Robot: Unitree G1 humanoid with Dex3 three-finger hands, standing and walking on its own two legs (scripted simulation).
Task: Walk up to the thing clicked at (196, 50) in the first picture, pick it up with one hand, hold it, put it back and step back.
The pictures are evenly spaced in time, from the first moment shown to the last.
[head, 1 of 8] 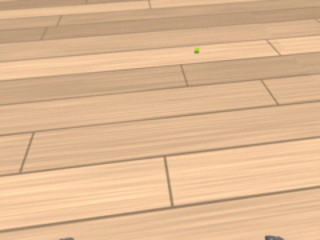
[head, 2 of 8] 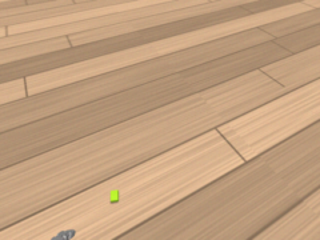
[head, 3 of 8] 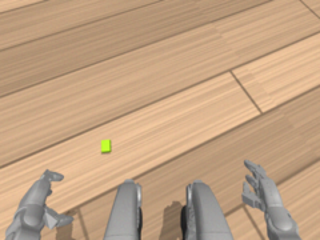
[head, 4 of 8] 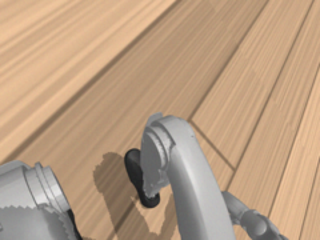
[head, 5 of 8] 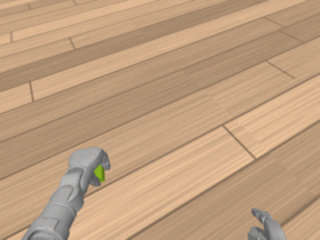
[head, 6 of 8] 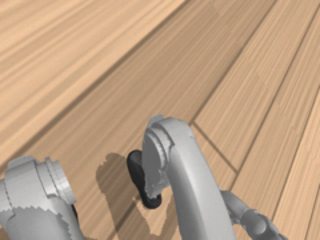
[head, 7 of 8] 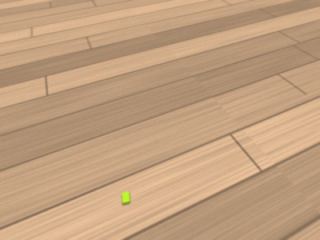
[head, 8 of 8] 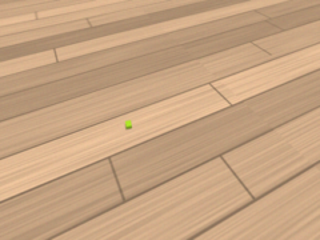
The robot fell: no
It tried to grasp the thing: yes
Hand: left
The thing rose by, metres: 0.69
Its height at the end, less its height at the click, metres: +0.00
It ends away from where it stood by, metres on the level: 0.01
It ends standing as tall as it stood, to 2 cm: yes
